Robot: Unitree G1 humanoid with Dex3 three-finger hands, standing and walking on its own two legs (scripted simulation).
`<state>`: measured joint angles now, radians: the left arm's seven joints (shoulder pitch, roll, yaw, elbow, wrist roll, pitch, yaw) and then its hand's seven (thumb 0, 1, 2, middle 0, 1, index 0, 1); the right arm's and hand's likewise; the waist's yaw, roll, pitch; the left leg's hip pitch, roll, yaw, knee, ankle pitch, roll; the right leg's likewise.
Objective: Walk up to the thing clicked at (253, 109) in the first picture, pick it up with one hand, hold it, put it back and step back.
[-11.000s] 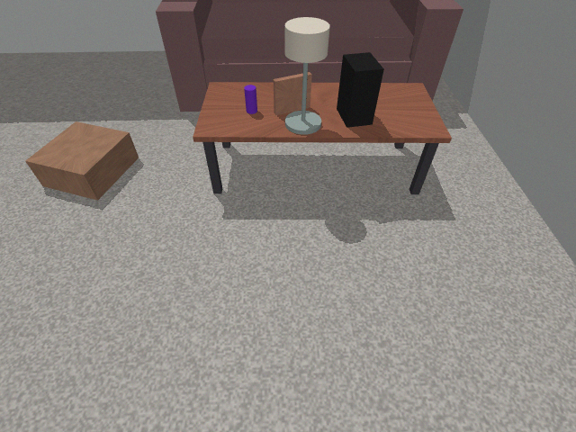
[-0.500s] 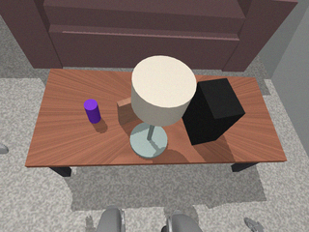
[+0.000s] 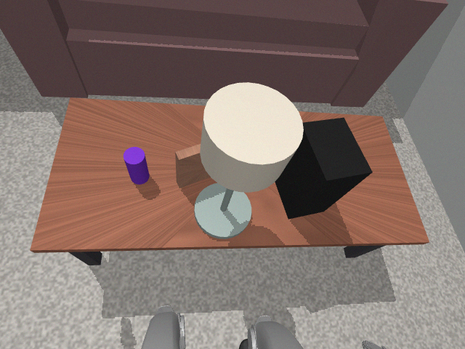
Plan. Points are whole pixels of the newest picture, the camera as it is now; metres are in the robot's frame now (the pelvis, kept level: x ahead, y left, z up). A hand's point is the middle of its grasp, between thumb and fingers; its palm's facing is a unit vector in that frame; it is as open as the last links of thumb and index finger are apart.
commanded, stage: go down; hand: left
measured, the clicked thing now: (137, 166) +0.58 +0.21 -0.27
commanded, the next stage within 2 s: none
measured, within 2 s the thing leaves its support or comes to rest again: neither
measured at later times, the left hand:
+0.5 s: hand out of the picture +0.43 +0.39 +0.03, palm faces +0.21 -0.98 -0.05, open 17.2 cm
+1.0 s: hand out of the picture +0.44 +0.40 +0.03, palm faces +0.22 -0.98 -0.03, open 17.2 cm
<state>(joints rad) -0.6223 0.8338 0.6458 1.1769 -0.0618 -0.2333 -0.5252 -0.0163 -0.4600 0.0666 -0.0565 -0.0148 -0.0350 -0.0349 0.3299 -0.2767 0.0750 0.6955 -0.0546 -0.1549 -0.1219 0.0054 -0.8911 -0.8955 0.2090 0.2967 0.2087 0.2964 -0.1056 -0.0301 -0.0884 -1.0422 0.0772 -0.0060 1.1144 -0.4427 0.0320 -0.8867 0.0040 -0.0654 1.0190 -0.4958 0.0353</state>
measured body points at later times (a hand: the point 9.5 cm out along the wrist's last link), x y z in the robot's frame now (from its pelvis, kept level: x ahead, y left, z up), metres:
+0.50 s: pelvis -0.01 +0.00 -0.02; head +0.16 +0.06 +0.40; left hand +0.41 +0.44 +0.03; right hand +0.04 -0.27 -0.10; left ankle +0.04 +0.09 -0.66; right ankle -0.01 -0.15 -0.66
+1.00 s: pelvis -0.01 +0.00 -0.02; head +0.16 +0.07 +0.39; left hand +0.43 +0.45 +0.04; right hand +0.04 -0.27 -0.11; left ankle +0.04 +0.09 -0.66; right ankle -0.01 -0.15 -0.66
